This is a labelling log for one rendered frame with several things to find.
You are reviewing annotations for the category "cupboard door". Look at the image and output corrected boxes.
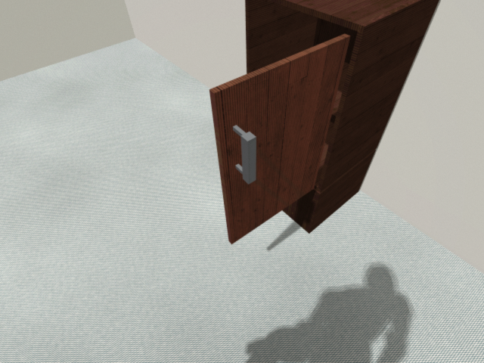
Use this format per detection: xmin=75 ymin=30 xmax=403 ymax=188
xmin=209 ymin=34 xmax=350 ymax=244

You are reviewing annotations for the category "handle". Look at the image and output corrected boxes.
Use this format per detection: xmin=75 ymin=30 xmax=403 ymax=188
xmin=233 ymin=125 xmax=256 ymax=184

